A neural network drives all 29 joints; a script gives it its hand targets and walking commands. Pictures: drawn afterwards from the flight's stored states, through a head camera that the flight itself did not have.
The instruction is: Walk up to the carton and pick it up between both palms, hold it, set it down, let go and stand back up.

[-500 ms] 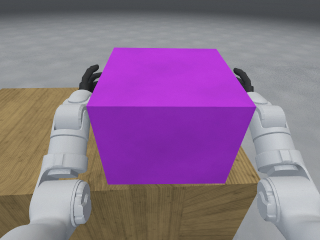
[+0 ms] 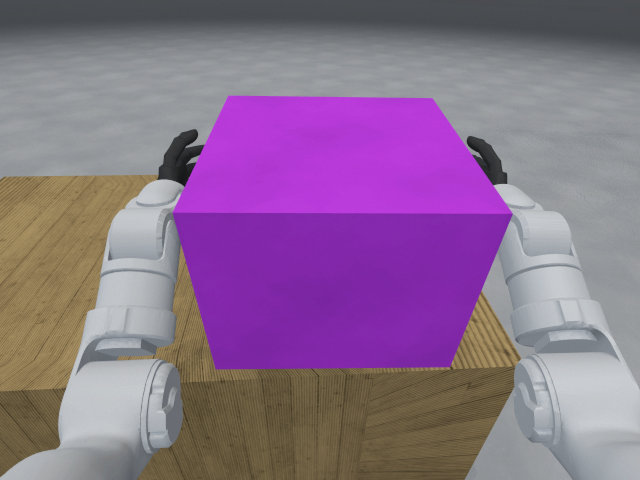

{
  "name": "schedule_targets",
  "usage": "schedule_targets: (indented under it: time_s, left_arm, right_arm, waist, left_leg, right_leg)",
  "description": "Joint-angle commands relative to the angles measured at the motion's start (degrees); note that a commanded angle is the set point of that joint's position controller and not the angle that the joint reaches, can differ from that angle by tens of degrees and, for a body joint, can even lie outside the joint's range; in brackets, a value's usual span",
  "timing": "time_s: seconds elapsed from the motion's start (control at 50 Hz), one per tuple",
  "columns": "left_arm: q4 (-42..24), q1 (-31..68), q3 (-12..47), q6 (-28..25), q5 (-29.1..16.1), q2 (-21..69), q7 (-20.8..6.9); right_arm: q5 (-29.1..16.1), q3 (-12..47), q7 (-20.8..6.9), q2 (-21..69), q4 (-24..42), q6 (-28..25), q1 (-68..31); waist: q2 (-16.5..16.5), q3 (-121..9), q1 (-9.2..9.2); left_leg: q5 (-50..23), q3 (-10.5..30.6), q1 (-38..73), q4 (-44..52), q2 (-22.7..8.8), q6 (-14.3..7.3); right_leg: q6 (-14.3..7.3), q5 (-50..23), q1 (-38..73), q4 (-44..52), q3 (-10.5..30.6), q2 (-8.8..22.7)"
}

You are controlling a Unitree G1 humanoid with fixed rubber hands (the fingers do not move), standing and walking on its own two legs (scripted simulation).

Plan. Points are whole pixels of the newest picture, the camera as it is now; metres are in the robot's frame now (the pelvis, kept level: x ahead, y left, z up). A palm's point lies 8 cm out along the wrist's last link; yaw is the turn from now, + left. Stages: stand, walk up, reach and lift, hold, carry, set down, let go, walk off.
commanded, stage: hold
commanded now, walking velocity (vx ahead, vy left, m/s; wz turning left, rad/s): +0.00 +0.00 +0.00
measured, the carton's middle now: (332, 223) +0.39 +0.00 +0.20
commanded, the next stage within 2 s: set down in 0.88 s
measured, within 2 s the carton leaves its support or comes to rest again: neither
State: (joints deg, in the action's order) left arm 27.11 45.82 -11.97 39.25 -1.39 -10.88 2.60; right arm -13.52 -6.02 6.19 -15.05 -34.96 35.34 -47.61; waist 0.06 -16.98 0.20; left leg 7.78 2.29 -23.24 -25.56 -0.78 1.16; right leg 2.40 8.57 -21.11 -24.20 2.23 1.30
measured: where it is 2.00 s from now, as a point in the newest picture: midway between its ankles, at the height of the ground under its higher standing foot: outside the picture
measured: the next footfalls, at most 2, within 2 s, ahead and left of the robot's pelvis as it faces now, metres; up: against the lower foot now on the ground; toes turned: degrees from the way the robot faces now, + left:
none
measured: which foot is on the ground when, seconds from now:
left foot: down 0.00-1.00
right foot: down 0.00-1.00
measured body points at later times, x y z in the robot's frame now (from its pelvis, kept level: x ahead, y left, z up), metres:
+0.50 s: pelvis +0.00 +0.00 +0.00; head -0.07 +0.01 +0.44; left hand +0.39 +0.19 +0.25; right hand +0.40 -0.19 +0.24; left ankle +0.05 +0.13 -0.74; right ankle +0.04 -0.15 -0.74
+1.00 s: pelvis +0.00 +0.00 +0.00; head -0.07 +0.01 +0.44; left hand +0.39 +0.20 +0.25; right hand +0.40 -0.19 +0.24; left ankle +0.05 +0.13 -0.74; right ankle +0.04 -0.15 -0.74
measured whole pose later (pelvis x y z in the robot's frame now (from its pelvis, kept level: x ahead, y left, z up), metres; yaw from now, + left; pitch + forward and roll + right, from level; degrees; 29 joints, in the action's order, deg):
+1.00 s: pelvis +0.00 +0.00 +0.00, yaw +0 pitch +5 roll -1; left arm 27.0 45.8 -12.2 39.9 -1.2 -10.9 2.4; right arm -13.6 -6.0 6.2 -15.0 -35.2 35.7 -47.7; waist 0.1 -16.9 0.2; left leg 7.8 2.3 -22.9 -25.5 -0.8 1.0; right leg 2.6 8.5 -20.6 -23.8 2.2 1.3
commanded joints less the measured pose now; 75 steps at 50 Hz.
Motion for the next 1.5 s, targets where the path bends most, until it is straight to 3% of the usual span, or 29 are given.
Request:
schedule_targets:
  time_s: [0.0, 0.18, 0.2, 0.34, 0.44, 0.5, 0.54, 0.6, 0.62, 0.64, 0.68, 0.78, 0.82, 0.84, 0.86, 0.88, 0.9, 0.96, 0.98, 1.0, 1.12, 1.18, 1.2, 1.22, 1.28, 1.32, 1.36, 1.44, 1.48]
  left_arm:
    - [-16.59, 45.46, 20.12, -2.75, -6.77, 38.43, -11.52]
    - [-12.51, 45.03, 20.79, -3.21, -7.87, 39.08, -11.38]
    - [-14.90, 47.09, 21.68, -3.50, -7.98, 39.32, -11.15]
    - [-16.85, 45.56, 20.84, -3.56, -7.69, 39.32, -11.01]
    - [-16.77, 43.85, 20.83, -2.61, -7.39, 38.47, -11.07]
    - [-17.73, 43.55, 21.34, -3.18, -7.43, 38.94, -10.95]
    - [-13.41, 45.80, 20.13, -2.85, -7.20, 38.63, -11.28]
    - [-16.60, 45.70, 20.92, -3.47, -7.67, 38.56, -10.82]
    - [-11.50, 43.49, 19.98, -2.93, -7.18, 38.44, -10.98]
    - [-16.36, 46.49, 21.40, -3.77, -8.57, 38.24, -11.38]
    - [-15.47, 46.26, 19.51, -3.34, -6.50, 37.69, -11.08]
    - [-15.00, 43.50, 21.00, -3.20, -8.06, 39.61, -11.21]
    - [-13.34, 43.07, 18.00, -2.44, -6.19, 37.22, -11.63]
    - [-15.83, 42.82, 21.31, -2.92, -8.53, 39.21, -11.59]
    - [-14.16, 43.30, 18.82, -2.73, -6.87, 37.79, -11.43]
    - [-21.44, 48.21, 16.22, -2.79, -5.43, 32.77, -10.86]
    - [-15.48, 49.96, 15.84, -2.50, -4.82, 32.81, -11.30]
    - [-10.79, 47.51, 16.15, -2.15, -5.73, 35.09, -11.07]
    - [-11.77, 52.38, 16.67, -3.41, -6.39, 36.09, -11.18]
    - [-8.77, 48.22, 15.10, -3.59, -5.88, 34.71, -11.34]
    - [-4.22, 50.41, 11.07, -7.91, -2.64, 33.70, -12.20]
    - [-4.37, 51.11, 9.52, -11.82, -0.90, 31.91, -12.94]
    - [-2.37, 50.84, 9.96, -12.72, -0.45, 32.62, -13.43]
    - [-0.83, 47.90, 9.34, -12.71, 0.51, 32.24, -13.55]
    - [2.11, 43.78, 7.87, -14.15, 2.39, 29.79, -14.49]
    - [1.41, 44.09, 7.84, -15.10, 2.57, 29.46, -14.63]
    - [0.52, 45.47, 9.44, -16.25, 2.03, 30.48, -14.00]
    - [-2.13, 42.19, 13.56, -18.75, -0.42, 31.05, -12.55]
    - [-4.53, 42.49, 15.37, -20.08, -1.18, 31.87, -11.80]
  right_arm:
    - [-11.35, 18.02, -8.90, 35.06, 17.87, -3.07, -47.54]
    - [-10.46, 17.66, -9.11, 34.94, 19.59, -3.75, -51.02]
    - [-10.01, 15.44, -9.26, 32.96, 16.60, -3.08, -47.88]
    - [-11.78, 19.42, -8.97, 36.76, 21.02, -4.13, -50.49]
    - [-12.09, 17.27, -8.80, 33.80, 18.97, -2.84, -45.76]
    - [-12.24, 19.95, -8.90, 35.77, 21.40, -3.52, -48.29]
    - [-10.81, 16.34, -8.89, 34.00, 15.50, -2.55, -47.17]
    - [-11.22, 19.24, -9.22, 36.48, 19.40, -3.52, -50.02]
    - [-10.29, 16.97, -9.05, 34.24, 18.61, -3.03, -50.22]
    - [-11.18, 19.06, -8.92, 37.19, 18.30, -3.33, -48.62]
    - [-11.24, 17.16, -9.16, 35.46, 14.93, -2.99, -46.64]
    - [-11.73, 19.42, -8.93, 36.92, 21.81, -3.80, -50.62]
    - [-11.14, 18.32, -8.44, 35.91, 17.55, -2.33, -47.94]
    - [-11.97, 20.42, -8.39, 36.70, 23.36, -3.44, -49.51]
    - [-10.87, 17.83, -8.37, 33.85, 19.77, -2.58, -47.88]
    - [-14.05, 21.47, -9.01, 36.51, 15.69, -0.97, -47.97]
    - [-12.21, 18.64, -9.31, 35.74, 10.78, -0.17, -48.36]
    - [-11.81, 17.33, -9.70, 36.39, 16.31, -2.47, -56.14]
    - [-10.70, 15.25, -10.35, 35.27, 12.40, -3.16, -56.34]
    - [-10.61, 16.49, -10.45, 35.44, 12.87, -3.77, -56.68]
    - [-4.83, 9.40, -11.54, 35.60, 5.49, -9.21, -55.31]
    - [-0.75, 8.07, -12.62, 37.05, 5.06, -14.54, -54.16]
    - [0.90, 5.56, -12.38, 35.25, 2.15, -15.45, -53.00]
    - [1.29, 6.98, -12.02, 35.75, 2.47, -16.32, -52.20]
    - [3.26, 6.97, -11.43, 33.88, 4.08, -18.71, -50.15]
    - [4.29, 5.77, -11.29, 34.25, 0.19, -19.06, -47.87]
    - [3.14, 7.03, -11.19, 36.10, 1.05, -20.97, -49.25]
    - [0.90, 13.64, -9.52, 37.70, 7.93, -23.64, -48.21]
    - [0.03, 14.55, -9.16, 37.90, 8.03, -24.40, -46.03]
  waist:
    - [-2.36, -21.28, 3.49]
    - [-1.39, -20.18, 3.59]
    - [-3.64, -18.83, 4.40]
    - [-1.00, -23.76, 2.47]
    - [-2.25, -20.06, 4.40]
    - [-1.07, -23.46, 2.86]
    - [-3.76, -16.51, 4.23]
    - [-1.50, -21.21, 2.35]
    - [-1.06, -17.75, 3.91]
    - [-0.72, -21.22, 3.70]
    - [-3.57, -17.47, 3.12]
    - [-1.07, -21.65, 2.88]
    - [-1.14, -17.47, 2.25]
    - [0.13, -23.11, 2.92]
    - [-0.67, -20.06, 2.88]
    - [1.89, -19.18, 1.59]
    - [2.14, -13.54, 2.31]
    - [1.26, -16.17, 1.80]
    - [-2.27, -13.97, 2.35]
    - [1.66, -14.33, 0.72]
    - [0.23, -12.94, 2.56]
    - [1.06, -12.45, 1.43]
    - [-0.55, -11.09, 3.04]
    - [-0.56, -10.30, 0.94]
    - [2.32, -7.74, 0.49]
    - [2.04, -6.12, 1.49]
    - [0.35, -8.96, -0.05]
    - [3.35, -18.23, -0.37]
    - [0.23, -20.96, -0.50]
  left_leg:
    - [-2.64, 0.28, 18.31, 7.84, 2.24, 0.60]
    - [1.49, 0.76, 16.95, 8.44, 1.68, 0.44]
    - [4.08, 1.24, 17.62, 9.02, 1.24, 0.62]
    - [-2.42, 0.14, 18.32, 7.25, 2.21, 0.20]
    - [-2.25, 0.56, 18.85, 7.60, 1.86, 0.91]
    - [-3.73, 0.27, 18.75, 7.34, 2.03, 0.48]
    - [4.50, 1.29, 15.38, 9.48, 1.73, 0.73]
    - [0.11, 0.74, 17.74, 8.30, 1.70, 0.33]
    - [2.75, 0.61, 17.08, 8.13, 2.03, -0.02]
    - [-0.94, 0.39, 17.84, 7.46, 1.99, 0.06]
    - [2.26, 0.43, 17.91, 8.56, 1.96, 0.34]
    - [-3.30, 0.37, 17.99, 7.21, 2.13, -0.12]
    - [-1.03, -0.14, 16.80, 7.57, 2.50, -0.03]
    - [-3.25, -0.04, 17.84, 7.10, 2.28, -0.23]
    - [-1.00, 0.05, 17.56, 7.73, 2.18, -0.19]
    - [-0.21, -1.78, 20.64, 7.17, 4.41, -1.56]
    - [3.85, -1.18, 16.70, 8.55, 3.88, -1.80]
    - [6.92, -1.08, 14.26, 8.78, 3.51, -1.65]
    - [8.50, -0.61, 13.35, 9.83, 2.43, -1.32]
    - [6.80, -1.09, 13.26, 8.87, 3.12, -1.89]
    - [8.04, -1.73, 15.72, 8.77, 2.50, -1.10]
    - [9.74, -2.08, 15.76, 9.34, 2.00, -0.57]
    - [11.32, -1.85, 15.80, 9.77, 1.72, -0.38]
    - [8.41, -2.78, 15.67, 10.13, 1.98, -0.25]
    - [7.50, -3.64, 16.42, 9.94, 2.24, -0.84]
    - [7.83, -3.93, 15.91, 9.86, 2.85, -1.08]
    - [7.51, -3.88, 17.81, 10.79, 2.01, -0.53]
    - [-9.08, -3.77, 24.99, 6.28, 2.43, 0.32]
    - [-12.04, -3.61, 26.89, 5.34, 2.73, 0.83]
  right_leg:
    - [-3.76, -8.02, 20.70, 7.07, 0.51, -5.65]
    - [-3.82, -3.35, 18.28, 8.44, 0.69, -5.49]
    - [-4.09, -1.18, 16.23, 8.18, 0.27, -5.34]
    - [-3.26, -6.70, 19.56, 7.44, 0.46, -5.73]
    - [-3.66, -7.34, 18.71, 7.52, 0.39, -5.97]
    - [-3.54, -8.41, 20.79, 7.51, 0.64, -5.98]
    - [-4.26, -0.75, 17.28, 8.28, 0.43, -5.72]
    - [-3.65, -5.01, 18.15, 7.91, 0.66, -5.72]
    - [-3.57, -1.22, 16.26, 9.27, 0.81, -5.15]
    - [-3.29, -5.66, 18.98, 7.68, 0.91, -5.40]
    - [-3.70, -1.91, 16.77, 8.98, 0.83, -4.81]
    - [-3.40, -6.85, 18.57, 7.87, 0.75, -5.69]
    - [-3.51, -4.65, 18.31, 8.24, 1.06, -5.57]
    - [-3.20, -7.83, 19.90, 7.61, 1.06, -5.57]
    - [-3.46, -5.18, 18.41, 8.64, 1.05, -5.22]
    - [-1.14, -4.06, 23.14, 9.53, 2.10, -6.07]
    - [-0.79, -1.69, 20.90, 9.85, 2.38, -5.40]
    - [-1.51, 1.22, 20.02, 9.34, 1.81, -5.27]
    - [-2.24, 2.40, 17.87, 9.23, 1.85, -5.04]
    - [-1.98, 2.03, 19.12, 9.31, 1.76, -5.26]
    - [-2.16, 3.69, 19.16, 10.02, 0.75, -4.80]
    - [-2.63, 6.85, 19.34, 10.26, -0.79, -4.67]
    - [-2.66, 8.35, 17.45, 10.14, -1.32, -4.83]
    - [-2.92, 6.56, 19.18, 10.65, -1.25, -4.83]
    - [-2.29, 6.33, 21.58, 10.73, -1.93, -4.91]
    - [-2.09, 6.51, 22.22, 11.09, -1.54, -4.09]
    - [-2.25, 6.02, 22.41, 10.52, -2.46, -4.89]
    - [-1.80, -7.33, 24.71, 9.69, -2.91, -5.68]
    - [-1.84, -9.20, 24.56, 9.57, -2.92, -5.53]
